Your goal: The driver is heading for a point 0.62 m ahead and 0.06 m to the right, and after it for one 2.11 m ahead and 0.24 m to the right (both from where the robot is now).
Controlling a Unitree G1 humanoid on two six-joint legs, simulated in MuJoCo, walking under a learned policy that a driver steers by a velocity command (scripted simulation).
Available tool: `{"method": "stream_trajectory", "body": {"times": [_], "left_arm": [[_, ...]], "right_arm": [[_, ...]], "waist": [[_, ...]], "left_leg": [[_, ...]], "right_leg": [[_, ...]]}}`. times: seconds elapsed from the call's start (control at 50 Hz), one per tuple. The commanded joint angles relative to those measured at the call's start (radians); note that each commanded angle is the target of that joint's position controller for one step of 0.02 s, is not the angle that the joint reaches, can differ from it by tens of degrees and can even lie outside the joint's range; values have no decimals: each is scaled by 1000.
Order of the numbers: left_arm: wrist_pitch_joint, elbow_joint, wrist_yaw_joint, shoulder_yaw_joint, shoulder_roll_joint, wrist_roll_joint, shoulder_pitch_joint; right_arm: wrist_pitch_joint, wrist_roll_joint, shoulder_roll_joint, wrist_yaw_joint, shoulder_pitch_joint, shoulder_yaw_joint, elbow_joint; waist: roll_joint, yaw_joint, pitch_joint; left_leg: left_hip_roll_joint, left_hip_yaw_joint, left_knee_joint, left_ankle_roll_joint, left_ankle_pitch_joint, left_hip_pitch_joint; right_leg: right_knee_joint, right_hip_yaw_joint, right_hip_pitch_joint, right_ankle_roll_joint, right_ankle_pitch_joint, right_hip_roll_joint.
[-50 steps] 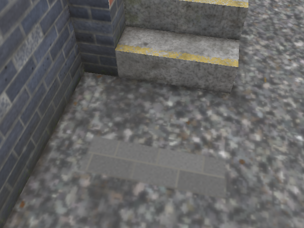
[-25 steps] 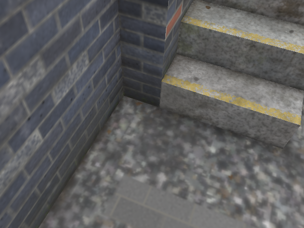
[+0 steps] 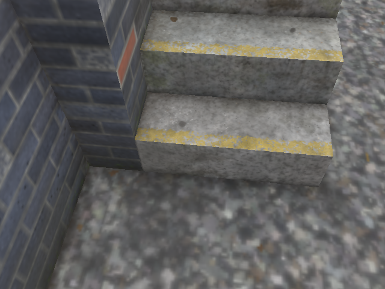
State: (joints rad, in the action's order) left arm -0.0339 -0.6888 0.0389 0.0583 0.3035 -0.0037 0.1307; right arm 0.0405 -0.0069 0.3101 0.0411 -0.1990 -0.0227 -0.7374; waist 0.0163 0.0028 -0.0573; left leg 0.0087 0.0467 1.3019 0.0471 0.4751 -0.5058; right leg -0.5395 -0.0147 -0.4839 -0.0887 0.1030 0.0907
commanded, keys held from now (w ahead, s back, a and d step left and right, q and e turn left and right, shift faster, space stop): e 0.36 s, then no key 0.56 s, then w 0.08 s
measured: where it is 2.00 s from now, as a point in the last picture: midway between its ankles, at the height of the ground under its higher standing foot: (236, 266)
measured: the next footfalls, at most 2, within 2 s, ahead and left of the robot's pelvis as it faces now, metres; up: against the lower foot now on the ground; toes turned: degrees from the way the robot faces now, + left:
left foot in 0.36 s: +0.14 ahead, +0.15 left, +0.00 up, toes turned -19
right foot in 0.72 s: +0.05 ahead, -0.09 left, +0.00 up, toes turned -16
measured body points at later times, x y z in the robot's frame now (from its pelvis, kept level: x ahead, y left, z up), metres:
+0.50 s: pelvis +0.06 +0.05 +0.02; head +0.09 +0.07 +0.47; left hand +0.29 +0.28 -0.08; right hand +0.10 -0.26 -0.07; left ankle +0.11 +0.16 -0.72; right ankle +0.03 -0.07 -0.66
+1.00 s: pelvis +0.06 +0.02 +0.01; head +0.06 +0.01 +0.46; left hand +0.26 +0.21 -0.10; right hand +0.06 -0.26 -0.11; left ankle +0.10 +0.16 -0.72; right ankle +0.01 -0.08 -0.72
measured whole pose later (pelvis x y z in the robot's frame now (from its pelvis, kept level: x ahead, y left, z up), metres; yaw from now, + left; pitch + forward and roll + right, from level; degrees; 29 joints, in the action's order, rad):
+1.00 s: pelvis +0.06 +0.02 +0.01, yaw -19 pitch -1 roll +0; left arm 0.03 -0.79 -0.03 0.03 0.21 0.00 0.19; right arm 0.04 -0.01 0.27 0.02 -0.26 -0.03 -0.80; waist 0.02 -0.03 -0.02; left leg 0.04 0.02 0.56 0.04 0.34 -0.23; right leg -0.55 -0.04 -0.21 -0.03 0.32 0.03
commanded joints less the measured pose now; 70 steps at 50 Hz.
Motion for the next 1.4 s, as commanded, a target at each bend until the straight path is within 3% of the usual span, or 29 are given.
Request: {"method": "stream_trajectory", "body": {"times": [0.02,0.06,0.18,0.28,0.36,0.38,0.4,0.42,0.44,0.5,0.6,0.7,0.72,0.74,0.8,0.92,0.96,1.0,1.04,1.1,1.16,1.2,1.24,1.26,1.28,1.3,1.32,1.36,1.4], "left_arm": [[9,86,-23,35,134,4,0],[14,91,-32,38,130,6,6],[49,118,-69,49,155,-4,12],[71,140,-77,52,153,14,19],[98,138,-87,48,134,-22,26],[102,132,-87,35,82,-17,55],[88,185,-87,44,89,-27,10],[71,160,-85,65,171,6,34],[69,125,-78,73,177,-6,68],[82,79,-78,46,84,-15,89],[62,100,-70,-3,-14,-9,-17],[52,66,-70,14,47,-2,20],[55,63,-79,21,92,7,47],[63,43,-87,37,165,16,56],[68,19,-71,8,32,15,22],[50,-30,-71,5,38,11,20],[54,-55,-74,20,78,2,55],[51,-72,-72,37,132,-9,124],[14,-92,-69,43,135,-8,177],[-30,-97,-63,38,93,-15,151],[-24,-87,-57,50,115,-32,90],[-19,-97,-52,55,130,-36,87],[-29,-87,-45,35,72,-10,68],[-40,-64,-38,9,-16,0,40],[-63,-5,-41,1,-48,-15,64],[-69,-13,-41,21,51,-43,57],[-70,-9,-38,27,83,-56,43],[-68,-37,-41,28,68,-30,68],[-61,-41,-35,26,40,-16,47]], "right_arm": [[-28,-11,125,18,-93,-45,61],[-31,-6,67,26,-89,-34,69],[-34,-2,69,23,-3,-45,90],[-2,11,82,10,34,-51,93],[15,13,105,-11,-74,-64,46],[16,-12,156,-11,-107,-77,42],[10,-47,223,-17,-73,-97,31],[16,-57,174,-15,-11,-87,70],[9,-49,136,-8,34,-78,88],[-11,-5,84,9,38,-58,95],[-36,-15,95,10,13,-51,85],[-20,4,100,-13,-52,-46,55],[-1,-9,83,-20,-72,-40,49],[21,-31,64,-34,-102,-31,60],[20,-26,55,-31,-18,-24,42],[0,-17,38,-18,-41,-22,9],[6,-10,40,-18,-54,-25,-9],[21,11,37,-16,3,-28,11],[47,36,51,-22,64,-36,45],[70,34,66,-42,32,-41,33],[60,10,42,-52,10,-26,9],[50,17,44,-55,-77,-29,-28],[39,30,81,-45,-284,-51,-108],[41,18,149,-34,-405,-69,-130],[50,-1,266,-42,-404,-85,-104],[59,-10,203,-45,-300,-67,-73],[63,-4,158,-44,-214,-54,-47],[65,0,110,-47,-145,-35,-33],[68,0,81,-46,-178,-21,-50]], "waist": [[-84,-39,185],[-110,-40,195],[-143,-1,201],[-188,30,173],[-161,-34,178],[-30,-28,198],[323,-5,108],[246,-6,130],[168,13,141],[75,10,112],[183,-30,100],[139,-11,74],[100,-15,114],[-46,-66,169],[-91,-19,131],[-83,-30,36],[-112,-18,51],[-190,35,-40],[-227,63,-106],[-145,22,-39],[-131,1,20],[-106,-49,38],[-72,-141,70],[135,-183,89],[421,-128,116],[271,-95,67],[205,-69,-25],[100,-30,-43],[97,-29,-29]], "left_leg": [[27,41,-63,8,-79,-51],[12,32,-183,16,-99,-55],[-9,70,-399,34,-180,-61],[-37,67,-594,16,-132,29],[-14,54,-936,-33,-276,299],[172,181,-977,-93,-274,405],[330,432,-1030,-238,-448,360],[400,468,-1019,-295,-522,327],[349,366,-981,-270,-572,331],[227,213,-955,-220,-582,350],[160,127,-981,-230,-463,337],[170,159,-931,-189,-498,290],[147,137,-895,-132,-478,266],[69,48,-866,-74,-420,227],[25,-28,-841,-1,-323,299],[29,-33,-844,-3,-321,305],[-18,-99,-771,0,-142,273],[-39,-113,-620,-19,-27,89],[22,-11,-424,-63,62,-94],[101,49,-366,-100,-12,-222],[63,-33,-598,-74,-110,63],[14,-97,-718,-55,-234,295],[-24,-113,-744,-56,-233,532],[133,130,-877,-105,-119,629],[375,649,-1115,-272,99,656],[406,741,-1168,-324,377,553],[368,640,-1172,-303,371,492],[279,432,-1164,-247,94,441],[222,284,-1176,-220,-142,428]], "right_leg": [[213,-334,168,-170,-259,-252],[211,-308,170,-164,-262,-221],[227,-406,189,-122,135,-204],[215,-492,217,-106,180,-204],[147,-508,169,-44,140,-132],[-18,-390,82,15,327,-48],[-208,-173,-132,62,466,101],[-435,-203,-132,98,468,32],[-545,-182,-124,108,422,26],[-646,-152,-134,162,321,10],[-220,-22,80,202,303,-72],[190,-2,314,135,49,-76],[170,-78,402,115,-126,-148],[74,-129,454,56,-288,-204],[114,-117,325,28,-55,-164],[140,-126,243,44,13,-148],[192,-162,256,6,336,-155],[332,-370,261,-91,676,-274],[413,-554,318,-177,629,-391],[386,-482,487,-162,377,-392],[355,-240,355,-88,203,-269],[296,-183,216,-71,232,-239],[126,-152,77,-41,228,-189],[-231,-43,-31,37,231,-93],[-505,-14,-246,65,485,-2],[-651,-95,-310,51,457,-94],[-682,-77,-362,34,350,-140],[-615,-59,-307,35,182,-190],[-553,-35,-250,51,63,-197]]}}
Keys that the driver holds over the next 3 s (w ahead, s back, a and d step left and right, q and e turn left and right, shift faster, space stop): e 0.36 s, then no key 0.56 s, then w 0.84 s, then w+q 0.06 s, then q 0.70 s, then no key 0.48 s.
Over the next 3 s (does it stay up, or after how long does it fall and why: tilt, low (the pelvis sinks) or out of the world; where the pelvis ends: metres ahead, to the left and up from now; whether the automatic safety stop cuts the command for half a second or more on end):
stays up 0.53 -0.20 0.01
